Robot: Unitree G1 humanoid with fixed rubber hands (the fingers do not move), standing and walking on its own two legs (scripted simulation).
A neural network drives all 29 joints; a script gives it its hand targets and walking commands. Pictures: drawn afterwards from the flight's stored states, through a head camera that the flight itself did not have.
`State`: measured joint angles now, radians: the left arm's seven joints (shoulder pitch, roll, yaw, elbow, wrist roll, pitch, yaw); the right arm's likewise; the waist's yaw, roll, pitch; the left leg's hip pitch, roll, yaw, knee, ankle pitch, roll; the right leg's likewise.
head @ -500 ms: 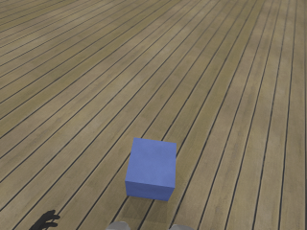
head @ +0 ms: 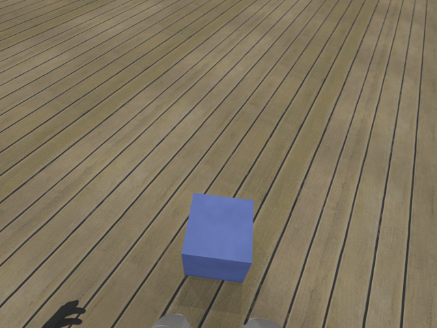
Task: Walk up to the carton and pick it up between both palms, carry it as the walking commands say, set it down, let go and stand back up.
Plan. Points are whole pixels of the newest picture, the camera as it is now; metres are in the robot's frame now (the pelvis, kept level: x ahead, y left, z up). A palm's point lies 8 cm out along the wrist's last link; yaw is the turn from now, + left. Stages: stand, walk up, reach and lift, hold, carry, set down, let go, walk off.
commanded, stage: walk up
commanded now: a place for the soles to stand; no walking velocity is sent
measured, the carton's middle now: (218, 238) +0.53 -0.02 -0.61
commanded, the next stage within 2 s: reach and lift in 0.30 s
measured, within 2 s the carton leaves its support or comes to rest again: neither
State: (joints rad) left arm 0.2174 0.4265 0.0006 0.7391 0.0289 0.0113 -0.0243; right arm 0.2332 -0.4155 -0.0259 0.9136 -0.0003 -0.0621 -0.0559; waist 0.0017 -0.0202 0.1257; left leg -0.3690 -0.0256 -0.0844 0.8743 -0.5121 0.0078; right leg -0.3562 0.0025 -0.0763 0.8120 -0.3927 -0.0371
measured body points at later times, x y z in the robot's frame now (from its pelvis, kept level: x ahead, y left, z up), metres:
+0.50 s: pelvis -0.02 +0.00 +0.00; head +0.06 +0.01 +0.43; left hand +0.13 +0.31 -0.12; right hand +0.14 -0.31 -0.09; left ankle +0.02 +0.12 -0.70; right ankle +0.03 -0.10 -0.70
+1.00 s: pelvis +0.00 +0.00 -0.03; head +0.17 +0.01 +0.39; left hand +0.27 +0.26 -0.14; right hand +0.25 -0.30 -0.12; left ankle +0.02 +0.12 -0.70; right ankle +0.03 -0.10 -0.70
